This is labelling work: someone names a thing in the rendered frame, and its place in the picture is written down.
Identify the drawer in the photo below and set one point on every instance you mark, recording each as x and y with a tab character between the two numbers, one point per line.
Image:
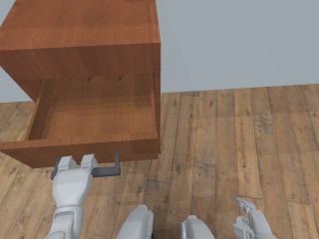
98	115

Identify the handle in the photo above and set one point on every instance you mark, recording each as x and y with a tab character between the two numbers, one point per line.
97	171

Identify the robot right shin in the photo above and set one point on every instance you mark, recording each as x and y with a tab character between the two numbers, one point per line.
191	217

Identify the robot left forearm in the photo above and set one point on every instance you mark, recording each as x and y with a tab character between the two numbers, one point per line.
67	222

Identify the left robot thigh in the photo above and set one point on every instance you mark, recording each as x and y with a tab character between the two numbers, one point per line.
138	225

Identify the right robot hand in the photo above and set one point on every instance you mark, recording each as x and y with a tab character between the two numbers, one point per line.
247	228

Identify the cabinet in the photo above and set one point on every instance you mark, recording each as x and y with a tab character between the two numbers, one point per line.
58	39

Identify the left robot hand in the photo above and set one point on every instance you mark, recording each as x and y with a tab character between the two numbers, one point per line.
72	184

